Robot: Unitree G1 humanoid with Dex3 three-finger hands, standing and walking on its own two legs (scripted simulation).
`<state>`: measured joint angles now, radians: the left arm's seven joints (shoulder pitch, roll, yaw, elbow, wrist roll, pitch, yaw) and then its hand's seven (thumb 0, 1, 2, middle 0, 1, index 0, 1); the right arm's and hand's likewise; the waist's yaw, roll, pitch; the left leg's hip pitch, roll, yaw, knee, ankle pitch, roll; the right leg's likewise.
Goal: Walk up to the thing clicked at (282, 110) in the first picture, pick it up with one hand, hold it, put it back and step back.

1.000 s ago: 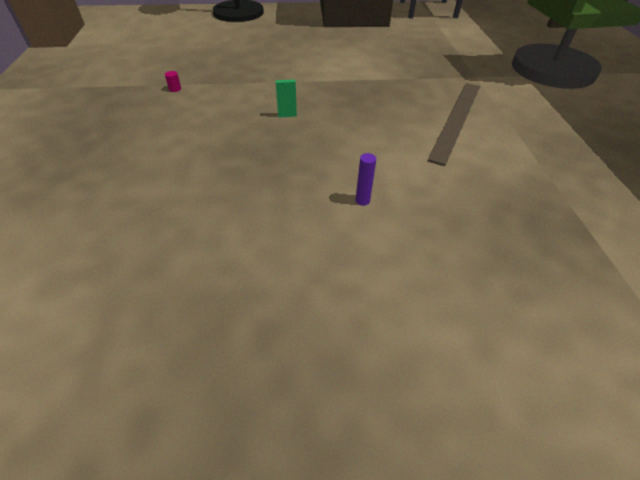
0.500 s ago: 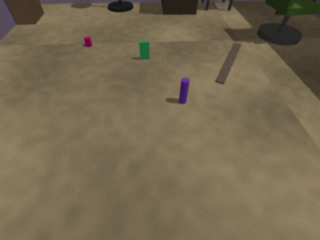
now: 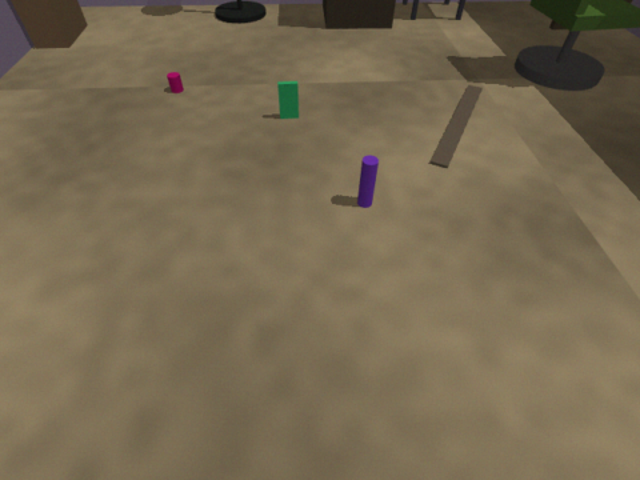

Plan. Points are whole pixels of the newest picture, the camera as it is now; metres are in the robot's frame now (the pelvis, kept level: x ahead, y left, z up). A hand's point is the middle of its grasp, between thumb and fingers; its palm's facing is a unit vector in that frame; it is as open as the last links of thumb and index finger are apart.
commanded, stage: stand
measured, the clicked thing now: (288, 100) +2.18 +0.17 -0.67
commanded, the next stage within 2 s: walk up in 0.12 s
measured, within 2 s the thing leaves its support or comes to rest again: neither
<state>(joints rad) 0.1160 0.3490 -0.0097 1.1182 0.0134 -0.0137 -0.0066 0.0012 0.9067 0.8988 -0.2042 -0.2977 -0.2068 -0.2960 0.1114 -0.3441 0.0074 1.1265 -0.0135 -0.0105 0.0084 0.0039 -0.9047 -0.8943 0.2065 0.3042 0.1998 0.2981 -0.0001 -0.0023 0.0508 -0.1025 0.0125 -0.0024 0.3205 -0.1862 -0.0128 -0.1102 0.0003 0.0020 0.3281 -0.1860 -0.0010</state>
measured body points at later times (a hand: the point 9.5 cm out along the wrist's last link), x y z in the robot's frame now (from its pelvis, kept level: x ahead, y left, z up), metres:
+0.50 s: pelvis -0.03 -0.04 -0.01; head +0.02 -0.05 +0.44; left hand +0.00 +0.29 -0.11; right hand +0.14 -0.34 -0.13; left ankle -0.06 +0.10 -0.68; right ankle -0.01 -0.12 -0.75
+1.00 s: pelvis -0.03 -0.03 -0.02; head -0.02 +0.00 +0.43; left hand -0.14 +0.28 -0.15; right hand +0.21 -0.25 -0.12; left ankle -0.07 +0.09 -0.75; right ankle +0.06 -0.15 -0.72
